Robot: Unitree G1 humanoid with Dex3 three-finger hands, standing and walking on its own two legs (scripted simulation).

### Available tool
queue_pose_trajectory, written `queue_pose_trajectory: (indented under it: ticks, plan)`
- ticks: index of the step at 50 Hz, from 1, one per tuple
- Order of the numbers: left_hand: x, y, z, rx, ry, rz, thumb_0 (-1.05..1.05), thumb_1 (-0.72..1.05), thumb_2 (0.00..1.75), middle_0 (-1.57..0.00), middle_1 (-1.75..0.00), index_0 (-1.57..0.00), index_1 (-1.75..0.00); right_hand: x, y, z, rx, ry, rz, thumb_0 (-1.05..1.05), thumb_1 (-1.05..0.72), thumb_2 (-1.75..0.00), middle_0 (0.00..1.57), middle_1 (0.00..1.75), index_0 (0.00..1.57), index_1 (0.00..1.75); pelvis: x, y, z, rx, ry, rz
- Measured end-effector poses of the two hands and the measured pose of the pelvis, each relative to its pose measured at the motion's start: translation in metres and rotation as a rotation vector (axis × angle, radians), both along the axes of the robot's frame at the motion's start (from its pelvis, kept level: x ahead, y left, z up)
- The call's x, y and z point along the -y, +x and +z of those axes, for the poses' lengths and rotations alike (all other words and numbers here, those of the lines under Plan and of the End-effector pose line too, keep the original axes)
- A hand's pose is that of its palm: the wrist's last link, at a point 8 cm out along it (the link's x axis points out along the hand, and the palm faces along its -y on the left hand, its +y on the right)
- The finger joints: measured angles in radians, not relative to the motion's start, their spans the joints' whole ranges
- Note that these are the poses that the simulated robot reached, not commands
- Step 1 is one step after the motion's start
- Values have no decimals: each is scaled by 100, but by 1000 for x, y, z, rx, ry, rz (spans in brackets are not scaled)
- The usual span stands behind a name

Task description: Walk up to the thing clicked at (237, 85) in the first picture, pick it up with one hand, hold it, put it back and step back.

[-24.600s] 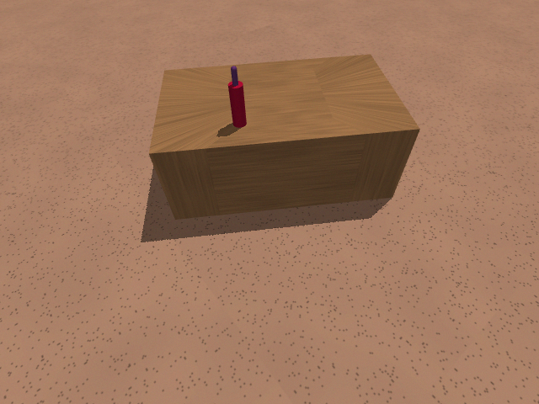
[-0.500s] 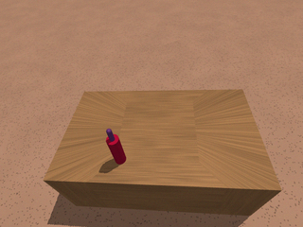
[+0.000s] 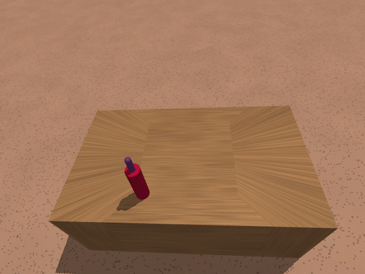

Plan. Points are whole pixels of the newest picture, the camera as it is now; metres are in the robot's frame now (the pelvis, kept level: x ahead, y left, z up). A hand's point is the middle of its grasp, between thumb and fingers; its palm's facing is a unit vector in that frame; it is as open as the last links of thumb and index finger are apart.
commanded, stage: home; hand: left
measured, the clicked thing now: (135, 177) +0.48 +0.22 -0.24
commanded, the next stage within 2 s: stand in 0.04 s
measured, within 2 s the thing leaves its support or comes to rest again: neither
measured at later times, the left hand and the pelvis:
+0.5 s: hand out of the picture +0.08 +0.25 -0.15, palm faces -0.01 -0.93 -0.38, open 11.7 cm; pelvis +0.01 -0.01 +0.00, yaw +0 degrees
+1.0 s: hand out of the picture +0.09 +0.25 -0.15, palm faces -0.02 -0.93 -0.37, open 7.4 cm; pelvis +0.01 +0.00 +0.00, yaw -1 degrees
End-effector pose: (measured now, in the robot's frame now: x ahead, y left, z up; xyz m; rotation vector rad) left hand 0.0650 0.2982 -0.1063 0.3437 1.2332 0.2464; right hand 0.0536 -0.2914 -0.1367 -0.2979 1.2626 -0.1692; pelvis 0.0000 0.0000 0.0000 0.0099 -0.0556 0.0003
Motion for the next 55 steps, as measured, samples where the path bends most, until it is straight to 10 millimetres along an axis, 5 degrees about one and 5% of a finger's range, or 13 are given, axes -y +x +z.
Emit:
queue_pose_trajectory:
  ticks: [14, 25, 35, 55]
  plan:
    - [4, 8, 0, 4, -3, -5, 0, -48, 13, -11, -13, -12, -13, 7, 5, 1, -1, -5, -5, 1, -91, -90, 20, 30, 21, 30, 4, 4, 0, -6, -1, -4]
    - [7, 13, -2, 8, -12, -11, 0, 18, 69, -20, -27, -20, -28, 10, 5, 4, -3, -10, -12, 1, -91, -90, 20, 30, 21, 30, 6, 5, 0, -7, -3, -9]
    - [7, 18, -3, 13, -20, -17, 0, 75, 87, -21, -29, -21, -30, 10, 2, 5, -8, -15, -21, 1, -91, -90, 20, 30, 21, 30, 5, 7, 0, -8, -3, -13]
    - [4, 22, -4, 4, -23, -21, 0, 90, 90, -21, -30, -21, -30, 7, 8, 5, -7, -11, -21, 1, -91, -90, 20, 30, 21, 30, 3, 11, 0, -16, -1, -18]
